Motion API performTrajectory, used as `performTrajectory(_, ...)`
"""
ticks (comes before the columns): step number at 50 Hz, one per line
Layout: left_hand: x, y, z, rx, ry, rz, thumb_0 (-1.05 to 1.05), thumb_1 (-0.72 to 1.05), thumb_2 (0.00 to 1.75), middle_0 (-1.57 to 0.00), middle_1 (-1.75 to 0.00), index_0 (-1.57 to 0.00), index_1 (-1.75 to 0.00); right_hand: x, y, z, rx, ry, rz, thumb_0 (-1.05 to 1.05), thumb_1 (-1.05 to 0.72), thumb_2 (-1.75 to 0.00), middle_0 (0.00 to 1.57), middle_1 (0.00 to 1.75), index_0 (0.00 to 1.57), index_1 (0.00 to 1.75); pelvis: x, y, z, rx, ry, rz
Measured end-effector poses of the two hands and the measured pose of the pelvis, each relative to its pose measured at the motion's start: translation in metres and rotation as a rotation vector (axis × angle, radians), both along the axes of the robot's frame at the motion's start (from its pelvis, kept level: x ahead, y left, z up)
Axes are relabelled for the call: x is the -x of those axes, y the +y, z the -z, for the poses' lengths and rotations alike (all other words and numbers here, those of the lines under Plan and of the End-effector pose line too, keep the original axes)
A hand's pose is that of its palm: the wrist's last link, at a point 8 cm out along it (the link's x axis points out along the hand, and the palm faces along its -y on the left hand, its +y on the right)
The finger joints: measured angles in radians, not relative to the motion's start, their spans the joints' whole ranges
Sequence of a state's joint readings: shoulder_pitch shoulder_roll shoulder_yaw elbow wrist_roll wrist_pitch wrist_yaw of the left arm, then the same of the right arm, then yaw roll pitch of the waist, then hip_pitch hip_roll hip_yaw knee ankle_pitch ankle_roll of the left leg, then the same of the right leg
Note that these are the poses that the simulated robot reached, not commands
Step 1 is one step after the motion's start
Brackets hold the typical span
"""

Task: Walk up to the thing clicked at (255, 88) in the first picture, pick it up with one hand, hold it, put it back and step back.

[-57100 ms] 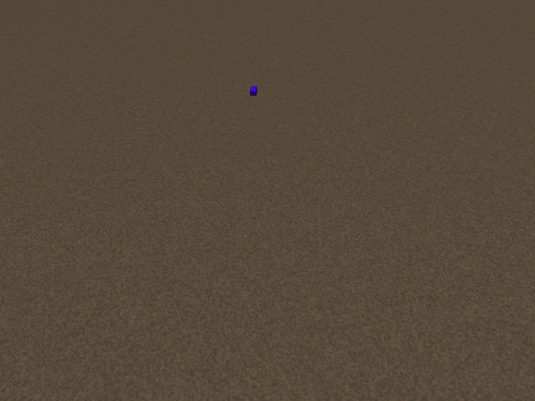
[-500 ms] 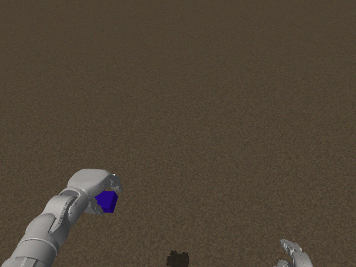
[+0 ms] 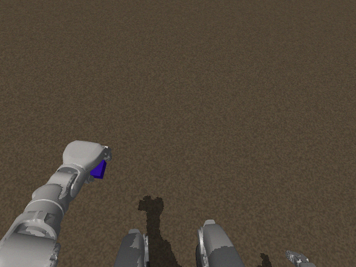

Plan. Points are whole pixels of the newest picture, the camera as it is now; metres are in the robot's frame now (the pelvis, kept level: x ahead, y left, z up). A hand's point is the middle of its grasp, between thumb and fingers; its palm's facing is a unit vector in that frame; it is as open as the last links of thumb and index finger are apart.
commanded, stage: crouch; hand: left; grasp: from above
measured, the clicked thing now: (90, 167) +0.40 +0.22 -0.14
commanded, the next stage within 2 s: lower in 1.56 s
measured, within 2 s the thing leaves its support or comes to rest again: neither
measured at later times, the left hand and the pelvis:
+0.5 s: hand (111, 175) +0.44 +0.20 -0.32, palm faces -0.43 +0.09 -0.90, open 7.6 cm; pelvis -0.03 +0.01 -0.18, yaw -1 degrees
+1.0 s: hand (117, 175) +0.47 +0.21 -0.42, palm faces -0.46 +0.07 -0.88, open 7.6 cm; pelvis -0.04 +0.01 -0.27, yaw -3 degrees
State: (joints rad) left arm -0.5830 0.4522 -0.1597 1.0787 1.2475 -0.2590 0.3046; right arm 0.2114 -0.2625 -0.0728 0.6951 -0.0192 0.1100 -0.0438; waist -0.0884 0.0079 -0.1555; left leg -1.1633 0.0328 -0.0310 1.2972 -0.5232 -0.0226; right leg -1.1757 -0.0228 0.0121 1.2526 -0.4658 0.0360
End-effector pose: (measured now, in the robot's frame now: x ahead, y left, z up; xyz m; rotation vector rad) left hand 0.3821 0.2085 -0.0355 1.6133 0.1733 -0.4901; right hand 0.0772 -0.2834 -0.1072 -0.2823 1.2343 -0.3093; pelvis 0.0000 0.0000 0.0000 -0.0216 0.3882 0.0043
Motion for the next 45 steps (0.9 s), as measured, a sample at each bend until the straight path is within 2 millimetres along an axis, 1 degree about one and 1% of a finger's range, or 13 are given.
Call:
performTrajectory(3,-0.013,-0.001,0.03,-0.012,-0.012,-0.003,-0.01,0.33,0.31,-0.87,-0.35,-0.89,-0.32,0.023,-0.001,0.025,0.014,0.052,0.024,0.0,-0.93,-0.91,0.21,0.3,0.2,0.3,0.005,0.003,0.025,0.006,0.053,0.001)
performTrajectory(7,-0.028,-0.002,0.067,-0.016,-0.014,-0.022,-0.01,0.33,0.3,-0.88,-0.34,-0.89,-0.31,0.05,0.003,0.057,0.017,0.107,0.054,0.01,-0.93,-0.9,0.21,0.3,0.2,0.3,0.012,0.006,0.056,0.012,0.109,0.005)
performTrajectory(12,-0.042,-0.004,0.112,-0.013,0.015,-0.034,-0.01,0.34,0.3,-0.87,-0.35,-0.89,-0.32,0.072,0.013,0.093,0.001,0.145,0.071,0.01,-0.93,-0.9,0.21,0.3,0.2,0.3,0.018,0.009,0.093,0.019,0.163,0.006)
performTrajectory(18,-0.051,-0.005,0.17,0.007,0.056,-0.022,-0.01,0.35,0.28,-0.87,-0.35,-0.89,-0.32,0.083,0.021,0.134,-0.019,0.166,0.051,0.0,-0.92,-0.9,0.21,0.3,0.2,0.3,0.024,0.01,0.136,0.029,0.215,0.003)
performTrajectory(23,-0.059,-0.006,0.214,0.024,0.045,-0.007,-0.01,0.35,0.26,-0.87,-0.35,-0.89,-0.31,0.082,0.023,0.166,-0.024,0.18,0.01,0.0,-0.92,-0.9,0.21,0.3,0.2,0.3,0.029,0.009,0.17,0.04,0.246,0.0)
performTrajectory(26,-0.065,-0.004,0.236,0.024,0.036,-0.01,-0.01,0.36,0.26,-0.87,-0.35,-0.89,-0.31,0.08,0.022,0.184,-0.026,0.185,-0.011,0.0,-0.92,-0.9,0.21,0.3,0.2,0.3,0.03,0.008,0.189,0.044,0.259,-0.001)
performTrajectory(31,-0.076,-0.002,0.265,0.02,0.027,-0.033,-0.01,0.35,0.26,-0.87,-0.35,-0.89,-0.3,0.078,0.019,0.207,-0.029,0.195,-0.036,0.0,-0.93,-0.9,0.21,0.3,0.2,0.3,0.032,0.007,0.214,0.049,0.267,-0.002)
performTrajectory(35,-0.085,-0.002,0.28,0.021,0.027,-0.043,-0.01,0.35,0.26,-0.87,-0.35,-0.89,-0.3,0.08,0.017,0.22,-0.032,0.207,-0.044,0.0,-0.93,-0.9,0.21,0.3,0.2,0.3,0.033,0.006,0.229,0.053,0.265,0.0)
performTrajectory(39,-0.092,-0.003,0.292,0.022,0.034,-0.047,-0.01,0.35,0.27,-0.87,-0.35,-0.89,-0.31,0.088,0.015,0.23,-0.033,0.228,-0.042,0.0,-0.93,-0.9,0.21,0.3,0.2,0.3,0.034,0.005,0.242,0.058,0.262,0.003)
performTrajectory(45,-0.096,-0.003,0.312,0.022,0.058,-0.045,-0.01,0.35,0.28,-0.85,-0.36,-0.88,-0.32,0.103,0.014,0.242,-0.036,0.269,-0.031,0.0,-0.93,-0.9,0.21,0.3,0.2,0.3,0.036,0.005,0.258,0.063,0.254,0.007)
